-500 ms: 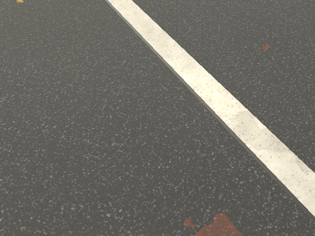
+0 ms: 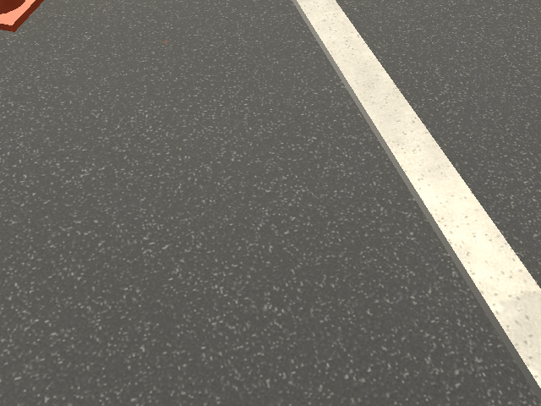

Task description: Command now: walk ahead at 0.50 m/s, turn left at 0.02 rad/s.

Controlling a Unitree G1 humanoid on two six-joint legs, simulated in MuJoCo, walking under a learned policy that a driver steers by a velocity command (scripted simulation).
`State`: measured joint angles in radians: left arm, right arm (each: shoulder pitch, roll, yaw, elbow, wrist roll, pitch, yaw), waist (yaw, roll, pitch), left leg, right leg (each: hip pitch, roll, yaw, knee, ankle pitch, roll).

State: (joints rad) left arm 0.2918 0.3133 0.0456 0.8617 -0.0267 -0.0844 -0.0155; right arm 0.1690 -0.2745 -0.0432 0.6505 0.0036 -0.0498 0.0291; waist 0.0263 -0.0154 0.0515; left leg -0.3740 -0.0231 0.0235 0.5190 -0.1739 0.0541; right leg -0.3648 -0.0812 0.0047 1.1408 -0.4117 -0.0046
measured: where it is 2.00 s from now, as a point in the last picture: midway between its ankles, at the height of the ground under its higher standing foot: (439, 241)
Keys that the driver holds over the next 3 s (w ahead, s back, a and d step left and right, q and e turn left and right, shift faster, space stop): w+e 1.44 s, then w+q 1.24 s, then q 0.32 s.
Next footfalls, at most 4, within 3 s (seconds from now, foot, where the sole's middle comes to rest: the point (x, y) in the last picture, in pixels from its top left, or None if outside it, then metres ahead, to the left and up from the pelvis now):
0.42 right None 0.39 -0.17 -0.77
0.88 left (302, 306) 0.71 -0.06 -0.77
1.40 right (442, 290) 0.77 -0.44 -0.77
1.92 left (439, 189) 1.13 -0.50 -0.77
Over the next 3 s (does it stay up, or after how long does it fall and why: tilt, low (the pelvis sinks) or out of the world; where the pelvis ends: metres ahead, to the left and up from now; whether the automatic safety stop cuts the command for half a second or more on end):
stays up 1.39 -0.80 -0.12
